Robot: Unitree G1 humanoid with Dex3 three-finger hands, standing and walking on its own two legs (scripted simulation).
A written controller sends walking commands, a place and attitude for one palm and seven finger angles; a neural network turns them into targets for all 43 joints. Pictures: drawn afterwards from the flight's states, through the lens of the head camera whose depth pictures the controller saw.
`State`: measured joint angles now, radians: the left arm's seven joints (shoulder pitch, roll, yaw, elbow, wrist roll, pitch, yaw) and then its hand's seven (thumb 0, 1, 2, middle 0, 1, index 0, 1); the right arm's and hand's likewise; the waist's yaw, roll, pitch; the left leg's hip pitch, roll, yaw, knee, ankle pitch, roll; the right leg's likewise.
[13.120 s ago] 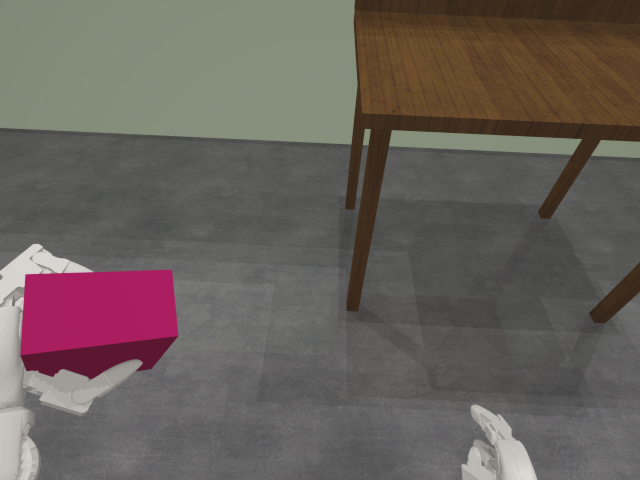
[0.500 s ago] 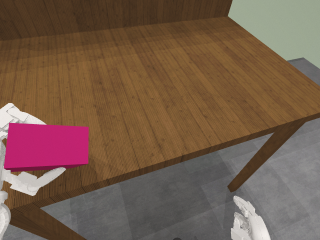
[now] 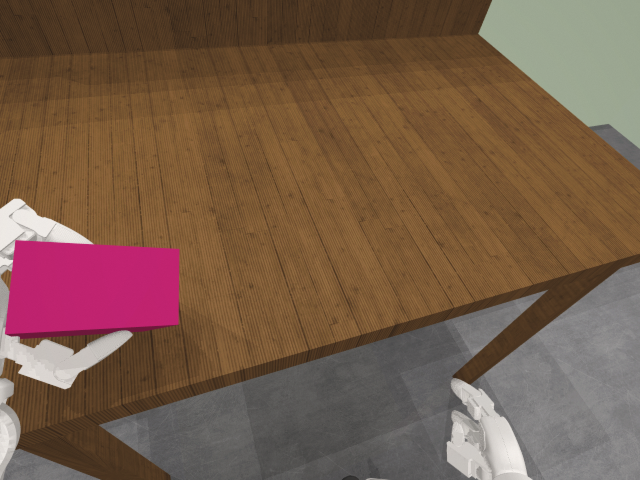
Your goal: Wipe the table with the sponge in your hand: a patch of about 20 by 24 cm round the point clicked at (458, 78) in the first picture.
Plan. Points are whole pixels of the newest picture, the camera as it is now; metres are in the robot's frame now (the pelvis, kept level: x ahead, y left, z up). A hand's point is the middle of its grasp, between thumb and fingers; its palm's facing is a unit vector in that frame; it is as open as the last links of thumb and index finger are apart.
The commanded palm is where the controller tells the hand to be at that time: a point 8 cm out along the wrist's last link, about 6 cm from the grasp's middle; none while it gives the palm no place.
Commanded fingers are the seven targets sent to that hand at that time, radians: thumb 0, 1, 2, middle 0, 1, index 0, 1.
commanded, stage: come to a stop and stand still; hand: left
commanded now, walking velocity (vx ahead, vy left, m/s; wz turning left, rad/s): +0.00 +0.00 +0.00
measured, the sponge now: (115, 296) +0.23 +0.22 +0.15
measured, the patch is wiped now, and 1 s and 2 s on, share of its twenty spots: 0.05 0.05 0.05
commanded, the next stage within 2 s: look again from close up in 0.94 s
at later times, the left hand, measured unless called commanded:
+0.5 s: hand (64, 334) +0.19 +0.23 +0.17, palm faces +0.42 -0.84 -0.35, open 10.3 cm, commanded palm +0.13 +0.26 +0.18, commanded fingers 0.00 0.10 1.30 -1.20 -1.60 -1.20 -1.60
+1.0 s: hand (104, 357) +0.17 +0.20 +0.17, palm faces +0.36 -0.84 -0.40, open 10.3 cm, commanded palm +0.12 +0.23 +0.18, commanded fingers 0.00 0.10 1.30 -1.20 -1.60 -1.20 -1.60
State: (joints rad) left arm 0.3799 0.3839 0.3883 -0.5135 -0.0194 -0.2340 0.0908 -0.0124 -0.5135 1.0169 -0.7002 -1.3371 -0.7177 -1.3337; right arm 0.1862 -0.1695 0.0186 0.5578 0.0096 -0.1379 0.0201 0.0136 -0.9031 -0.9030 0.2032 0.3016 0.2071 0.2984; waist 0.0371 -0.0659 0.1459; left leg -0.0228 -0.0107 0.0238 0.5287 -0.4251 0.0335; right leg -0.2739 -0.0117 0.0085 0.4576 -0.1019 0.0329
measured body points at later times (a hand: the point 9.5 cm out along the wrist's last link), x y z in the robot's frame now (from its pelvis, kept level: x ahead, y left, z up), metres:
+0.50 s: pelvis -0.03 -0.02 +0.00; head -0.04 -0.01 +0.45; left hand +0.16 +0.28 +0.19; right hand +0.13 -0.24 -0.08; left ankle -0.08 +0.09 -0.73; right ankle +0.07 -0.14 -0.73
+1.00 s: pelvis -0.05 -0.04 +0.00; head -0.04 -0.03 +0.45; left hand +0.15 +0.24 +0.19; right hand +0.10 -0.28 -0.08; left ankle -0.08 +0.08 -0.73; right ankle +0.07 -0.14 -0.73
